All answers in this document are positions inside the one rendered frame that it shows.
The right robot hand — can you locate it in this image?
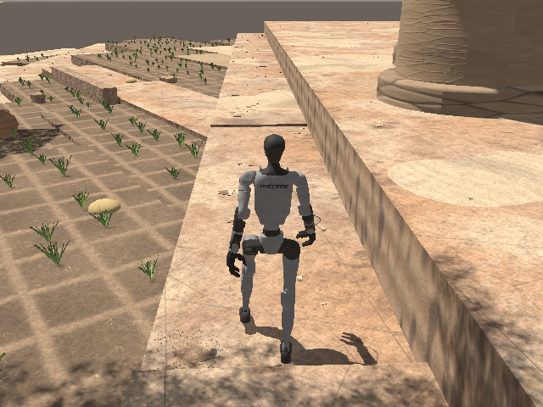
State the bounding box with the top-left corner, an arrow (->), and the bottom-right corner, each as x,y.
296,230 -> 316,247

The left robot hand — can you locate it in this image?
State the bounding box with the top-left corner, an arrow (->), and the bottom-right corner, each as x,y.
227,251 -> 247,277

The humanoid robot torso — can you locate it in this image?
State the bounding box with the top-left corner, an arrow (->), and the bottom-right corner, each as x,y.
253,167 -> 294,254

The robot right forearm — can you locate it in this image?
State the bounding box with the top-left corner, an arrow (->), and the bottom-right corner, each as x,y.
302,204 -> 316,234

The robot left forearm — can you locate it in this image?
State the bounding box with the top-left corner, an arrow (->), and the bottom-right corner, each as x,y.
228,207 -> 246,254

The robot left thigh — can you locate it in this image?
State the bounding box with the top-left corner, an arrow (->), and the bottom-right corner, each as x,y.
242,235 -> 260,276

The left robot upper arm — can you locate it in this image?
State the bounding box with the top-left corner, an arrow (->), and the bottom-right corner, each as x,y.
238,170 -> 256,220

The right robot upper arm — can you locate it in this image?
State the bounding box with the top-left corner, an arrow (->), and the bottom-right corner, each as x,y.
291,171 -> 311,216

